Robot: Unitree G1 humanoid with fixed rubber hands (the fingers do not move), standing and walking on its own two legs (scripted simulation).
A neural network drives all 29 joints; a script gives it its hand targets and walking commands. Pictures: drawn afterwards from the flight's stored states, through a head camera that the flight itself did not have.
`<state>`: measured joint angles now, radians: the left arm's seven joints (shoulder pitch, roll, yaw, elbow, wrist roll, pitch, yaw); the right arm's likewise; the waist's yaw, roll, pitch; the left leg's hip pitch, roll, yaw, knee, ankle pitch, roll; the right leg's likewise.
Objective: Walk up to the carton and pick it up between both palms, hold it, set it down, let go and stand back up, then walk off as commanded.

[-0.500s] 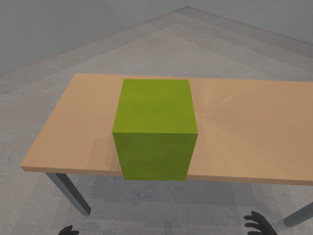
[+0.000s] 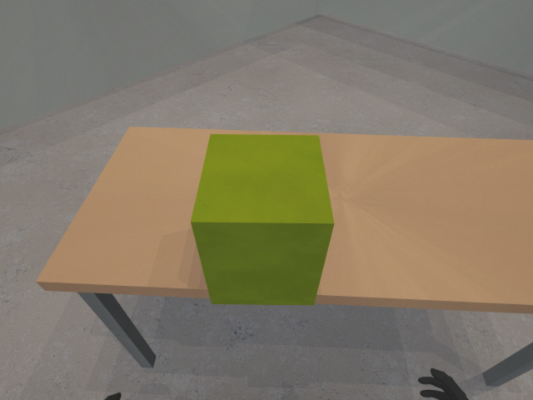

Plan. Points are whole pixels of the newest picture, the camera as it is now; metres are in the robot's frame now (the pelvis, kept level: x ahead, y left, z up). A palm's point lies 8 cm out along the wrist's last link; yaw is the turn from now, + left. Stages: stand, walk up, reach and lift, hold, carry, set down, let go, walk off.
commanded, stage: walk off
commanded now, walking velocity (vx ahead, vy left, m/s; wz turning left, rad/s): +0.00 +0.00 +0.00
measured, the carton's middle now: (263, 222) +0.42 +0.00 +0.00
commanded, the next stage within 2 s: none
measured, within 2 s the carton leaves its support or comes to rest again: neither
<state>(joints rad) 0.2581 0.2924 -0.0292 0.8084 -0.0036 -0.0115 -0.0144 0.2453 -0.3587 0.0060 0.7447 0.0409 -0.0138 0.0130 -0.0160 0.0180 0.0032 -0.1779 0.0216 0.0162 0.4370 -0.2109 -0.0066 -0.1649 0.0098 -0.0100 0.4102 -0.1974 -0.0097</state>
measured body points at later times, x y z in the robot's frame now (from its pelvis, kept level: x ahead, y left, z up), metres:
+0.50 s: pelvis -0.05 -0.01 -0.01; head -0.05 -0.02 +0.44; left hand +0.05 +0.28 -0.12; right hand +0.05 -0.31 -0.12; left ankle +0.02 +0.12 -0.74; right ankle -0.01 -0.11 -0.73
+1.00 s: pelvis -0.20 -0.05 -0.01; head -0.17 -0.10 +0.43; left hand -0.08 +0.25 -0.09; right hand -0.10 -0.37 -0.15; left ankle -0.24 +0.08 -0.65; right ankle -0.12 -0.15 -0.74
